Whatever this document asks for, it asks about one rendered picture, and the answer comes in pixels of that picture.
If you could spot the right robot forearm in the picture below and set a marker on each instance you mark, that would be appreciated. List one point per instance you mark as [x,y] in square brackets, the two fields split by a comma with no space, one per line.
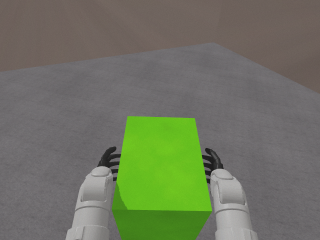
[230,207]

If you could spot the left robot hand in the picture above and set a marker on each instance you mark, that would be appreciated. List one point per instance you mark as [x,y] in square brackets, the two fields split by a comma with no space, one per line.
[105,160]

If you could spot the left robot forearm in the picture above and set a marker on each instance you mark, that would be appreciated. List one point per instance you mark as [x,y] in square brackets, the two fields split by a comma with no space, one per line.
[93,205]

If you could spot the right robot hand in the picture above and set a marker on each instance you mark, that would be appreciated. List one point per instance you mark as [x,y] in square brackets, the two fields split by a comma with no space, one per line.
[214,160]

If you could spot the carton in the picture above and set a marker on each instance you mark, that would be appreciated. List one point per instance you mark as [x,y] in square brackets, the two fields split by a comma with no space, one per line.
[161,191]

